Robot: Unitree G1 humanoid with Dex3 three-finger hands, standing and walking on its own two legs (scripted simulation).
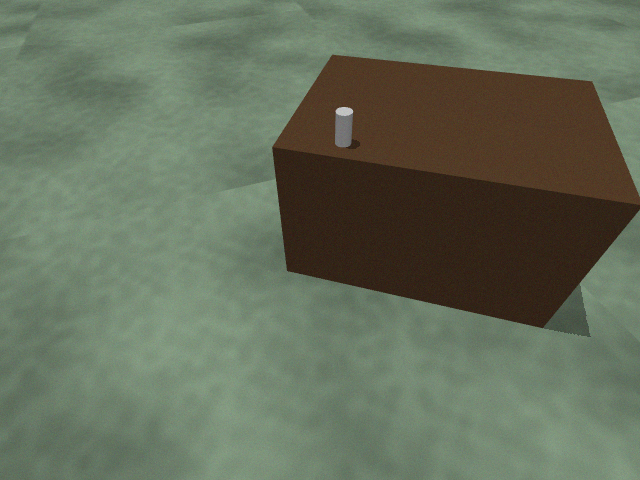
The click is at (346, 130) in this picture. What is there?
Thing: slim round
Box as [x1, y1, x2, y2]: [335, 107, 352, 147]
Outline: 347,107 340,107 336,109 335,115 335,144 342,147 349,145 351,140 352,110
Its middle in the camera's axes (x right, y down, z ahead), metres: +0.07 -0.34 +1.13
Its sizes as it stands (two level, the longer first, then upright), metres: 0.050 0.050 0.103
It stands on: a support 0.60 m high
